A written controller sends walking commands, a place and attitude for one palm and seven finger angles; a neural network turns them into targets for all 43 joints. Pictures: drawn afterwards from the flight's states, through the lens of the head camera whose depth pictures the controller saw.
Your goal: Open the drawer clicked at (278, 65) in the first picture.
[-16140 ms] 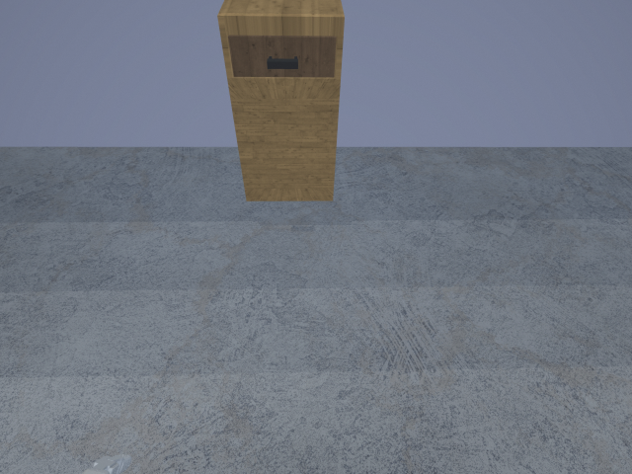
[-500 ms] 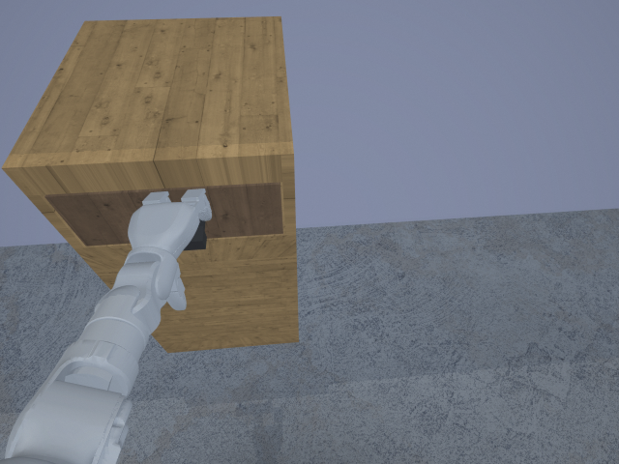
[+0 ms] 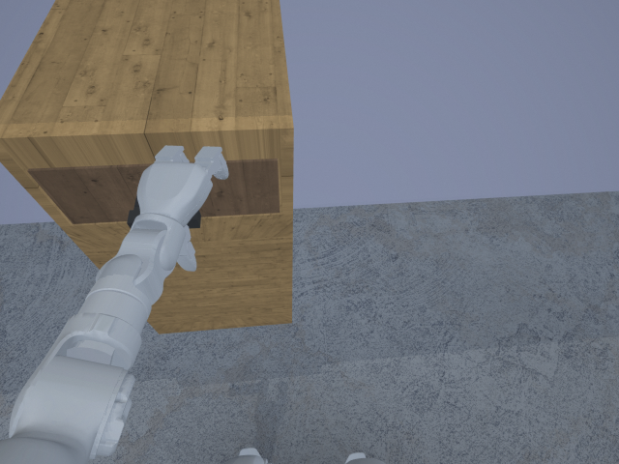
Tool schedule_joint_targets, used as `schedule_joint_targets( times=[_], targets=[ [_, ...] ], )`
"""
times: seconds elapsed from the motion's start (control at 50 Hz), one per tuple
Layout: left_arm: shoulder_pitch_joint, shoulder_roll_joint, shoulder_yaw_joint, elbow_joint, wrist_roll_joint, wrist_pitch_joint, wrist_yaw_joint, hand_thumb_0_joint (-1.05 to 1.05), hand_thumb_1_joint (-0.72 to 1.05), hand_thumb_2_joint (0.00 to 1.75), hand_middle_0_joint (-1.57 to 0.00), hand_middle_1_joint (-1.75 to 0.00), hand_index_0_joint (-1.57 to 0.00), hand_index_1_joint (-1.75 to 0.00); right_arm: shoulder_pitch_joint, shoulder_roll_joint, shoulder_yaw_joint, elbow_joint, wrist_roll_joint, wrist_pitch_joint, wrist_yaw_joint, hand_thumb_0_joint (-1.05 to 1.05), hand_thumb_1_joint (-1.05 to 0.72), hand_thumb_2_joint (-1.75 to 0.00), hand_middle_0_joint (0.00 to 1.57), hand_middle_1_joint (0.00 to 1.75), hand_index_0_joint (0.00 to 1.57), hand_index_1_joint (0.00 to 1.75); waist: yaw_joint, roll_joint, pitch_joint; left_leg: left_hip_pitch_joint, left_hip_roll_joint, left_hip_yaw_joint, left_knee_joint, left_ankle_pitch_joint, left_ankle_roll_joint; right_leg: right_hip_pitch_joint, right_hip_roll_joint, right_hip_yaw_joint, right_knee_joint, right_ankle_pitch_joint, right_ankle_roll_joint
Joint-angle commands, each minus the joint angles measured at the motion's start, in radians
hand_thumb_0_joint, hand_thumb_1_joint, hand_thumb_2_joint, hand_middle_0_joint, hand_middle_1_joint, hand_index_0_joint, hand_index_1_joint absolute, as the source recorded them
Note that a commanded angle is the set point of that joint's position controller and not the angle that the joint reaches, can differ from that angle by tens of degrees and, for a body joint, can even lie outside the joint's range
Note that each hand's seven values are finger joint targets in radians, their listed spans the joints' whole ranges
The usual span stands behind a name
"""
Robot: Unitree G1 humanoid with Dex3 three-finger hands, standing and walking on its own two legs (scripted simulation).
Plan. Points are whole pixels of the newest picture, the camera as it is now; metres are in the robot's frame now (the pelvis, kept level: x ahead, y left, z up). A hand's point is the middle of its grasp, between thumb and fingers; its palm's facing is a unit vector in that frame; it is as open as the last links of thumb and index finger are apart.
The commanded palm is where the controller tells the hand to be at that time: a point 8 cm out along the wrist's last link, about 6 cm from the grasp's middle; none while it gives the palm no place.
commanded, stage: lift the fingers back up to retry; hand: left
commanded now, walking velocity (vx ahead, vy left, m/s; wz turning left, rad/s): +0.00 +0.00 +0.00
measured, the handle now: (166, 208) +0.51 +0.22 -0.04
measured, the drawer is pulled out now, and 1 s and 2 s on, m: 0.00 0.00 0.00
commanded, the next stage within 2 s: re-aim the fingers above the handle in 0.70 s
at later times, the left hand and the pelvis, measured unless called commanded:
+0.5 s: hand (169, 220) +0.45 +0.19 +0.01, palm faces -0.09 -0.10 -0.99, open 13.8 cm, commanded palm +0.43 +0.20 +0.07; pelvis +0.00 +0.00 +0.00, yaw +0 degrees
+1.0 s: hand (161, 221) +0.45 +0.20 +0.01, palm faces -0.11 -0.08 -0.99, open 13.8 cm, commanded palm +0.43 +0.22 +0.07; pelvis +0.01 +0.00 +0.01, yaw -1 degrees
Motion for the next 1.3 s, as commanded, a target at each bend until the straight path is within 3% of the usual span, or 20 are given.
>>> schedule_joint_targets(
  times=[0.0,0.04,0.12,0.16,0.24,0.28,0.34,0.46,0.54,0.62,0.7,0.78,0.84,0.88,0.94,1.04,1.1,1.14,1.2,1.28],
  targets=[
    [-0.312,0.343,0.212,-0.034,0.013,0.183,0.208,0.00,-0.50,0.30,-0.30,-1.20,-0.30,-1.20,0.057,-0.132,-0.024,-0.083,-0.006,0.003,0.025,0.00,-0.90,-0.90,0.20,0.30,0.20,0.30,0.094,0.048,-0.357,0.216,-0.025,0.010,-0.071,0.410,-0.009,0.112,0.026,-0.029,-0.042,0.340,-0.040],
    [-0.286,0.317,0.184,0.033,0.024,0.296,0.220,0.00,-0.50,0.30,-0.30,-1.20,-0.30,-1.20,0.047,-0.137,-0.024,-0.093,-0.002,0.018,0.040,0.00,-0.90,-0.90,0.20,0.30,0.20,0.30,0.106,0.025,-0.417,0.219,-0.027,0.031,-0.083,0.427,-0.012,0.189,0.028,-0.024,-0.048,0.391,-0.037],
    [-0.431,0.339,0.139,0.037,-0.009,0.425,0.174,0.00,-0.50,0.30,-0.30,-1.20,-0.30,-1.20,0.060,-0.147,-0.025,-0.091,0.026,0.041,0.024,0.00,-0.90,-0.90,0.20,0.30,0.20,0.30,0.046,-0.089,-0.442,0.237,-0.021,0.047,-0.127,0.362,0.007,0.296,0.018,0.002,-0.123,0.411,-0.007],
    [-0.515,0.386,0.145,0.008,-0.048,0.409,0.105,0.00,-0.50,0.30,-0.30,-1.20,-0.30,-1.20,0.064,-0.157,-0.024,-0.086,0.039,0.038,-0.003,0.00,-0.90,-0.90,0.20,0.30,0.20,0.30,0.010,-0.131,-0.452,0.245,-0.018,0.041,-0.147,0.319,0.021,0.346,0.003,0.028,-0.163,0.422,0.011],
    [-0.555,0.243,0.007,-0.104,-0.076,0.233,-0.050,0.00,-0.50,0.30,-0.30,-1.20,-0.30,-1.20,0.100,-0.155,-0.034,-0.079,0.036,-0.002,-0.044,0.00,-0.90,-0.90,0.20,0.30,0.20,0.30,-0.050,-0.043,-0.393,0.368,-0.011,0.019,-0.160,0.332,0.032,0.265,-0.003,0.025,-0.197,0.402,0.003],
    [-0.460,0.137,-0.068,-0.106,-0.060,0.141,-0.097,0.00,-0.50,0.30,-0.30,-1.20,-0.30,-1.20,0.112,-0.144,-0.040,-0.065,0.028,-0.019,-0.051,0.00,-0.90,-0.90,0.20,0.30,0.20,0.30,-0.050,0.024,-0.321,0.422,-0.006,0.006,-0.144,0.347,0.028,0.144,0.007,0.013,-0.194,0.342,-0.008],
    [-0.398,0.113,-0.064,-0.091,-0.056,0.048,-0.111,0.00,-0.50,0.30,-0.30,-1.20,-0.30,-1.20,0.134,-0.132,-0.044,-0.048,0.021,-0.023,-0.036,0.00,-0.90,-0.90,0.20,0.30,0.20,0.30,-0.036,0.063,-0.245,0.428,0.003,-0.015,-0.122,0.367,0.014,0.043,0.015,-0.007,-0.173,0.277,-0.025],
    [-0.404,0.274,0.126,-0.140,-0.025,0.032,0.047,0.00,-0.50,0.30,-0.30,-1.20,-0.30,-1.20,0.133,-0.145,-0.051,-0.063,0.011,-0.008,0.010,0.00,-0.90,-0.90,0.20,0.30,0.20,0.30,0.035,0.096,-0.364,0.361,-0.001,-0.027,-0.081,0.447,-0.003,0.040,0.026,-0.021,-0.080,0.324,-0.038],
    [-0.424,0.323,0.200,-0.161,0.015,0.110,0.176,0.00,-0.50,0.30,-0.30,-1.20,-0.30,-1.20,0.115,-0.148,-0.059,-0.067,-0.005,-0.005,0.031,0.00,-0.90,-0.90,0.20,0.30,0.20,0.30,0.053,0.068,-0.457,0.343,-0.005,-0.015,-0.046,0.519,-0.006,0.089,0.031,-0.027,-0.039,0.397,-0.037],
    [-0.465,0.254,0.121,-0.122,0.022,0.236,0.199,0.00,-0.50,0.30,-0.30,-1.20,-0.30,-1.20,0.111,-0.149,-0.062,-0.062,0.005,0.003,0.040,0.00,-0.90,-0.90,0.20,0.30,0.20,0.30,0.019,0.079,-0.480,0.393,-0.002,-0.001,-0.059,0.519,-0.006,0.110,0.034,-0.030,-0.065,0.416,-0.028],
    [-0.469,0.196,0.043,-0.088,-0.029,0.304,0.099,0.00,-0.50,0.30,-0.30,-1.20,-0.30,-1.20,0.115,-0.153,-0.062,-0.054,0.020,0.011,0.031,0.00,-0.90,-0.90,0.20,0.30,0.20,0.30,-0.014,0.022,-0.490,0.449,0.002,0.003,-0.090,0.521,0.003,0.171,0.030,-0.017,-0.122,0.458,-0.012],
    [-0.395,0.164,-0.006,-0.018,-0.069,0.263,-0.034,0.00,-0.50,0.30,-0.30,-1.20,-0.30,-1.20,0.111,-0.157,-0.045,-0.055,0.024,0.014,0.004,0.00,-0.90,-0.90,0.20,0.30,0.20,0.30,-0.033,-0.040,-0.318,0.393,-0.004,0.003,-0.127,0.425,0.020,0.187,0.019,-0.009,-0.172,0.427,-0.011],
    [-0.322,0.260,0.064,-0.036,-0.055,0.173,-0.077,0.00,-0.50,0.30,-0.30,-1.20,-0.30,-1.20,0.092,-0.154,-0.030,-0.079,0.024,0.018,-0.016,0.00,-0.90,-0.90,0.20,0.30,0.20,0.30,0.009,-0.042,-0.264,0.324,-0.016,0.012,-0.146,0.364,0.025,0.225,0.009,0.008,-0.181,0.410,-0.017],
    [-0.322,0.246,0.059,-0.082,-0.038,0.110,-0.068,0.00,-0.50,0.30,-0.30,-1.20,-0.30,-1.20,0.097,-0.140,-0.030,-0.090,0.023,0.014,-0.017,0.00,-0.90,-0.90,0.20,0.30,0.20,0.30,0.018,-0.001,-0.260,0.321,-0.018,0.010,-0.139,0.372,0.024,0.200,0.011,0.008,-0.164,0.402,-0.023],
    [-0.293,0.332,0.157,-0.107,-0.026,0.052,-0.019,0.00,-0.50,0.30,-0.30,-1.20,-0.30,-1.20,0.095,-0.139,-0.035,-0.095,0.020,0.014,-0.009,0.00,-0.90,-0.90,0.20,0.30,0.20,0.30,0.050,0.021,-0.276,0.293,-0.015,0.009,-0.121,0.384,0.017,0.185,0.014,0.007,-0.135,0.384,-0.030],
    [-0.340,0.372,0.207,-0.141,-0.002,0.067,0.097,0.00,-0.50,0.30,-0.30,-1.20,-0.30,-1.20,0.099,-0.143,-0.049,-0.087,0.011,0.001,0.008,0.00,-0.90,-0.90,0.20,0.30,0.20,0.30,0.055,0.050,-0.384,0.288,-0.016,0.010,-0.081,0.417,0.009,0.160,0.019,0.001,-0.085,0.389,-0.031],
    [-0.384,0.326,0.155,-0.144,0.005,0.109,0.127,0.00,-0.50,0.30,-0.30,-1.20,-0.30,-1.20,0.107,-0.148,-0.058,-0.076,0.014,-0.001,0.015,0.00,-0.90,-0.90,0.20,0.30,0.20,0.30,0.025,0.072,-0.446,0.339,-0.013,0.011,-0.069,0.447,0.005,0.143,0.023,-0.001,-0.088,0.410,-0.023],
    [-0.443,0.234,0.074,-0.128,-0.017,0.135,0.112,0.00,-0.50,0.30,-0.30,-1.20,-0.30,-1.20,0.122,-0.150,-0.065,-0.057,0.014,-0.005,0.018,0.00,-0.90,-0.90,0.20,0.30,0.20,0.30,-0.024,0.045,-0.429,0.376,-0.008,0.004,-0.066,0.451,0.008,0.122,0.026,-0.008,-0.106,0.408,-0.020],
    [-0.477,0.202,0.029,-0.153,-0.044,0.153,0.067,0.00,-0.50,0.30,-0.30,-1.20,-0.30,-1.20,0.131,-0.154,-0.071,-0.045,0.021,-0.007,0.013,0.00,-0.90,-0.90,0.20,0.30,0.20,0.30,-0.038,0.044,-0.461,0.451,-0.004,-0.008,-0.078,0.461,0.009,0.118,0.028,-0.006,-0.132,0.404,-0.012],
    [-0.486,0.173,-0.007,-0.140,-0.060,0.137,0.010,0.00,-0.50,0.30,-0.30,-1.20,-0.30,-1.20,0.137,-0.154,-0.064,-0.031,0.018,-0.007,0.002,0.00,-0.90,-0.90,0.20,0.30,0.20,0.30,-0.041,0.086,-0.376,0.482,0.001,-0.023,-0.096,0.471,0.007,0.076,0.028,-0.016,-0.146,0.366,-0.021]
  ],
)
